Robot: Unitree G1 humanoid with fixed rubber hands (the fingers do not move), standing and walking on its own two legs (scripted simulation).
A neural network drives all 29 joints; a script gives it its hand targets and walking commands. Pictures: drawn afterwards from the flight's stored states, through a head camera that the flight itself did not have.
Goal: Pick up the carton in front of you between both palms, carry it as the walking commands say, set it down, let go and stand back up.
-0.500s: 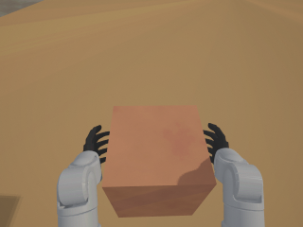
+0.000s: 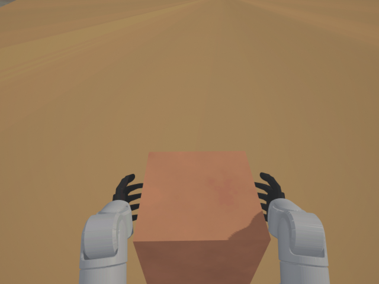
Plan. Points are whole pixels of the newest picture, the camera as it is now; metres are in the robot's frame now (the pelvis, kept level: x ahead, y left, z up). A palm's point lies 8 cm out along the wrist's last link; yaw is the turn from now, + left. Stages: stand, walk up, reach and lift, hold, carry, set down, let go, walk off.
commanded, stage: carry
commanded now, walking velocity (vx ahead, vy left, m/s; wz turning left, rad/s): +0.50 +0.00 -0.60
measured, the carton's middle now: (197, 223) +0.27 +0.01 -0.01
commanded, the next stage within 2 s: none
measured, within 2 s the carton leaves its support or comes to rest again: neither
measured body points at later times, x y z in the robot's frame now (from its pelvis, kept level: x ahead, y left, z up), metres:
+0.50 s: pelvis +0.30 +0.03 +0.02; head +0.29 +0.06 +0.47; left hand +0.62 +0.08 +0.09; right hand +0.51 -0.20 +0.10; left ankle +0.35 +0.13 -0.73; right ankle +0.23 -0.07 -0.65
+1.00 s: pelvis +0.57 -0.12 +0.02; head +0.59 -0.14 +0.47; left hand +0.87 -0.02 +0.09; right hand +0.82 -0.32 +0.07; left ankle +0.61 +0.02 -0.65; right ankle +0.52 -0.19 -0.73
